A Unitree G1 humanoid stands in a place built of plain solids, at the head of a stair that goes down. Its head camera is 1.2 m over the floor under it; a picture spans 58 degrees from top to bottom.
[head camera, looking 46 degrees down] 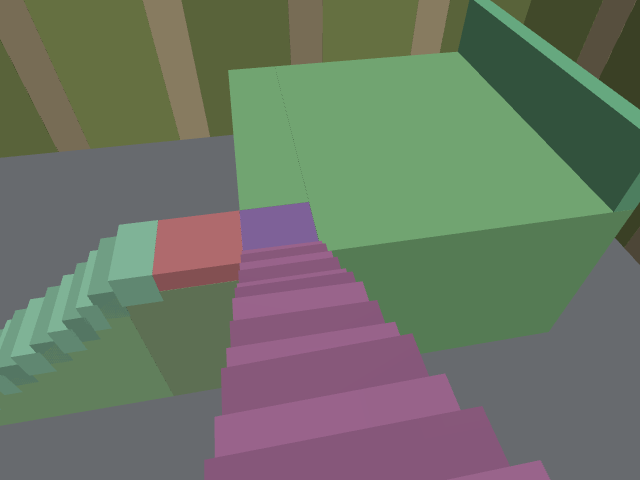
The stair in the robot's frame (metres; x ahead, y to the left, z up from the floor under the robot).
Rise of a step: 0.19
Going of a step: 0.25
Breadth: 0.89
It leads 10 degrees to the left of straight ahead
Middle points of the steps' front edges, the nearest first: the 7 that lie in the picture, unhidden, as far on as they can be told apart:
0.51 -0.09 -0.19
0.72 -0.05 -0.38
1.01 0.00 -0.57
1.21 0.04 -0.76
1.49 0.09 -0.95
1.80 0.15 -1.14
2.04 0.19 -1.33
